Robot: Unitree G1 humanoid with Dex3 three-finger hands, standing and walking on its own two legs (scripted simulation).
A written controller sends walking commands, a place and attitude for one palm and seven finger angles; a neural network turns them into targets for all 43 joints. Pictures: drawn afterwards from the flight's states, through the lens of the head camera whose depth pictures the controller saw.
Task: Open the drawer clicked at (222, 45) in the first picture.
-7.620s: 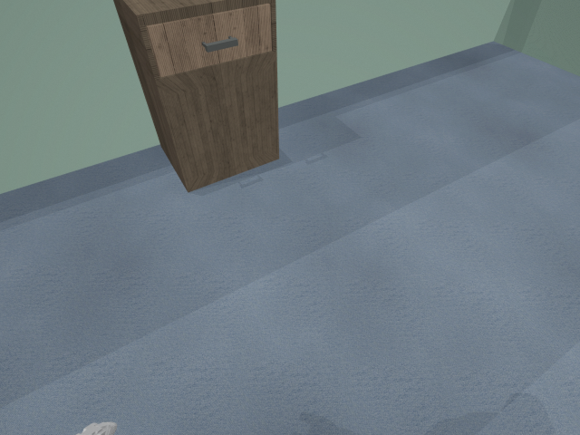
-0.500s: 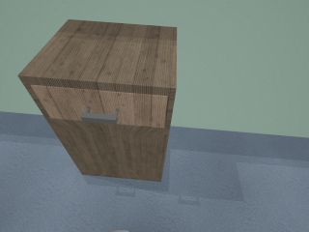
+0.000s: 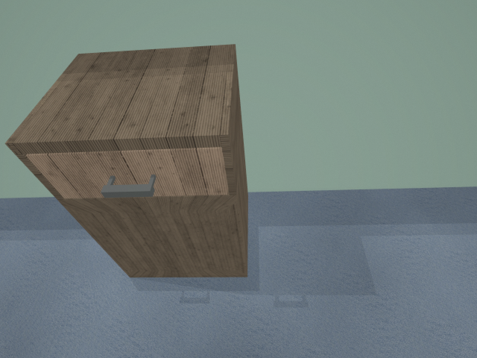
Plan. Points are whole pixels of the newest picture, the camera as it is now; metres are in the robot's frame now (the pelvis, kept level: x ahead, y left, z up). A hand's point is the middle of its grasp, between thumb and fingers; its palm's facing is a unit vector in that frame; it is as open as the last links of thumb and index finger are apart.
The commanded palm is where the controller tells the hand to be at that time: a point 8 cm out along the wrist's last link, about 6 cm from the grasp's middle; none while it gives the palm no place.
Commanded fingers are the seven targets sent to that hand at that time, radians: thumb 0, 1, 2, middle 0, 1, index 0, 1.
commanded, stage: come to a stop and stand still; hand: left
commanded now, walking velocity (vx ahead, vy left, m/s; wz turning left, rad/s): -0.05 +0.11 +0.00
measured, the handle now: (130, 184) +0.52 +0.33 -0.08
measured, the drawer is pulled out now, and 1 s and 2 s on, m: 0.00 0.00 0.00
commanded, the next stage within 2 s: look again from close up in 0.58 s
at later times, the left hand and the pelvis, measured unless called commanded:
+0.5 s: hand out of the picture -0.01 +0.21 -0.18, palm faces +0.05 -0.98 -0.19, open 7.3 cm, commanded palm none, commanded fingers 0.00 0.90 0.90 -0.20 -0.30 -0.20 -0.30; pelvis -0.02 +0.04 +0.00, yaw +0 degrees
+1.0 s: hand out of the picture +0.01 +0.24 -0.18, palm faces +0.03 -0.98 -0.21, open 7.4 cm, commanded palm none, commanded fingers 0.00 0.90 0.90 -0.20 -0.30 -0.20 -0.30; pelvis -0.02 +0.06 -0.01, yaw +0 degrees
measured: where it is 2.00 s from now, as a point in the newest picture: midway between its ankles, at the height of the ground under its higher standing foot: outside the picture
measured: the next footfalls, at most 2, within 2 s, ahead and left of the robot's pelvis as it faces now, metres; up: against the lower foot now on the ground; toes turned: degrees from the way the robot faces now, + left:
left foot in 0.20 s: +0.03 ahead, +0.19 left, +0.00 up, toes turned +0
right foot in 2.00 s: +0.11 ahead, -0.03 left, +0.00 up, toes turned -5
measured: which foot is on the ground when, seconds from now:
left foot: up 0.00-0.18, down 0.20-1.00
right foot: down 0.00-1.00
